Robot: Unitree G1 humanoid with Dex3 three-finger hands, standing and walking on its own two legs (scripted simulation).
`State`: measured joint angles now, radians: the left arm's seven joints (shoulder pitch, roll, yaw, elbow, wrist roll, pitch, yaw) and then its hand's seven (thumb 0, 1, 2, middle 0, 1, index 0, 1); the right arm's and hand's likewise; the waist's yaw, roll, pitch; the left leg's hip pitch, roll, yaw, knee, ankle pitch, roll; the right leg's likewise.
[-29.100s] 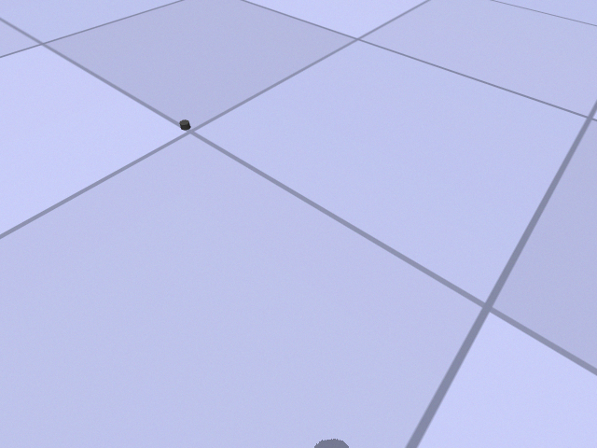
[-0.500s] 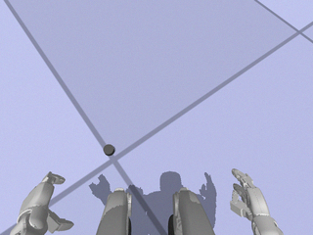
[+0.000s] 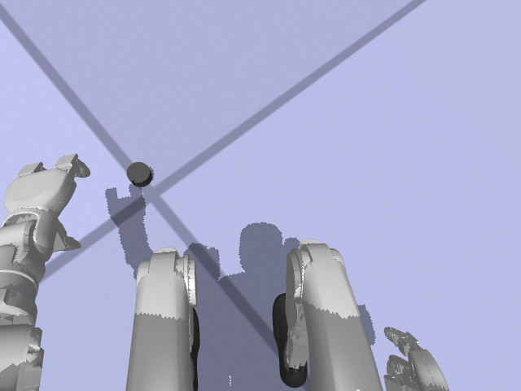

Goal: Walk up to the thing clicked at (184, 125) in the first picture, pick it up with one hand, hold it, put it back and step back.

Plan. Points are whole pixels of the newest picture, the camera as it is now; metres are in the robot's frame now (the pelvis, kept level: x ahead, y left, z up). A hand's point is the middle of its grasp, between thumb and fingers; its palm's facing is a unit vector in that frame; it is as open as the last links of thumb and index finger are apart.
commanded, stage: rise first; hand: left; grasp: from above
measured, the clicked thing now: (139, 174) +0.54 +0.24 -0.39
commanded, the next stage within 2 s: none
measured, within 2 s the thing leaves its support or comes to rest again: neither
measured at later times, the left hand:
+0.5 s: hand (89, 191) +0.45 +0.29 -0.23, palm faces -0.47 -0.03 -0.88, open 13.1 cm
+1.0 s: hand (103, 183) +0.48 +0.28 -0.27, palm faces -0.47 -0.05 -0.88, open 13.2 cm
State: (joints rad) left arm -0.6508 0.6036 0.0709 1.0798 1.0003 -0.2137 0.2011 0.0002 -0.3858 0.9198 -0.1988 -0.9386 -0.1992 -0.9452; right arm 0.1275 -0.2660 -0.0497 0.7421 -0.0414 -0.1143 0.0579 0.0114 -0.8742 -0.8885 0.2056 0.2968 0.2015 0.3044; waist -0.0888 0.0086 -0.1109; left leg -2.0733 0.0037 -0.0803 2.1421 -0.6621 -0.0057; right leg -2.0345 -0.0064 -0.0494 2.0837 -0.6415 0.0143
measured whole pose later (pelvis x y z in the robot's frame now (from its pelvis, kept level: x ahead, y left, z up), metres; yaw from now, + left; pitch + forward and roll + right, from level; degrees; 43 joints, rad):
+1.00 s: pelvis +0.01 +0.00 -0.08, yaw -4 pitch +36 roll -8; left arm -0.96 0.77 0.11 1.45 1.28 -0.23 0.41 0.00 -0.36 0.87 -0.22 -0.88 -0.23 -0.87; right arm 0.14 -0.27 0.05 0.74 -0.15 -0.04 0.14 0.00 -0.90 -0.89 0.21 0.30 0.20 0.30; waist -0.24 -0.02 -0.02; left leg -2.32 0.00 -0.13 2.41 -0.72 0.00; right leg -2.26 0.01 -0.08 2.31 -0.68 0.03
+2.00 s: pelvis +0.01 +0.01 -0.09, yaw -6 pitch +34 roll -11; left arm -1.06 0.89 0.10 1.56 1.30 -0.23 0.41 0.00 -0.45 0.95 -0.15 -0.95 -0.15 -0.95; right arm 0.16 -0.29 0.14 0.70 -0.17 -0.06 0.15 0.00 -0.90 -0.89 0.21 0.30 0.20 0.30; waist -0.31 -0.05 0.03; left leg -2.36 0.00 -0.16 2.47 -0.71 0.01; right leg -2.28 0.02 -0.11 2.34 -0.66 0.04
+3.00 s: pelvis +0.01 +0.01 -0.09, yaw -6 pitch +34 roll -11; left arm -1.04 0.90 0.10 1.53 1.28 -0.22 0.39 0.00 -0.37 0.88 -0.23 -0.87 -0.22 -0.88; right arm 0.18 -0.29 0.16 0.67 -0.16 -0.07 0.16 0.00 -0.90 -0.89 0.21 0.30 0.20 0.30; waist -0.31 -0.04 0.03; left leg -2.36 0.00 -0.17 2.46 -0.70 0.01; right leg -2.27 0.02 -0.12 2.32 -0.65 0.04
